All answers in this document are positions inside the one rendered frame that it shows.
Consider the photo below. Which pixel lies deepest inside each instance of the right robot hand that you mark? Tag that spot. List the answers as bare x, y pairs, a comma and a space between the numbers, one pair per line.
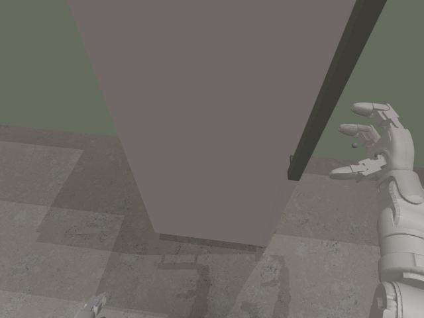
395, 145

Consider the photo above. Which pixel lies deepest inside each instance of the right robot upper arm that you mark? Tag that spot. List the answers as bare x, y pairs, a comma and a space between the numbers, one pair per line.
396, 300

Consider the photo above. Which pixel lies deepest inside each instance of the handle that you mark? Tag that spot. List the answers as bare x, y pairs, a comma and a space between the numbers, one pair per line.
361, 22

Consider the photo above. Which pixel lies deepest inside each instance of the fridge door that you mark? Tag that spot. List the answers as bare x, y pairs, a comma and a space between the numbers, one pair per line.
209, 99

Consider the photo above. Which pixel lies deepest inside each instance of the right robot forearm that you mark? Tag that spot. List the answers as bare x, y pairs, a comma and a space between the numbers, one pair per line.
400, 228

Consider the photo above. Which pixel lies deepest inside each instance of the left robot hand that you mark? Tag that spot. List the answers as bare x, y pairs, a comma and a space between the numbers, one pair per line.
94, 305

